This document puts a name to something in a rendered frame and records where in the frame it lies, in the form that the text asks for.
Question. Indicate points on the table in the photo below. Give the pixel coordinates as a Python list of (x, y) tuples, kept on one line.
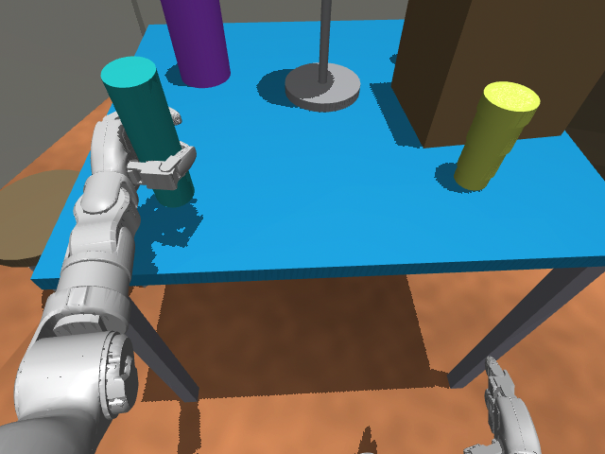
[(286, 193)]

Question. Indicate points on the desk lamp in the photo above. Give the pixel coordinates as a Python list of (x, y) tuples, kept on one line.
[(322, 86)]

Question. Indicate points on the stool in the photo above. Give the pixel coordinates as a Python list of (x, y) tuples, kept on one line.
[(29, 211)]

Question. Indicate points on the bookshelf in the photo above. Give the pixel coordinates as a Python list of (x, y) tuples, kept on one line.
[(587, 127)]

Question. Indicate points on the left robot hand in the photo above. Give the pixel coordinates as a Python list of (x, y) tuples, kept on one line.
[(111, 150)]

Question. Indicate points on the left robot arm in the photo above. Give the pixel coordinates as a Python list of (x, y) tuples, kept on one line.
[(78, 372)]

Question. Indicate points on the right robot hand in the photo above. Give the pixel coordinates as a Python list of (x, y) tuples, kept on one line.
[(508, 417)]

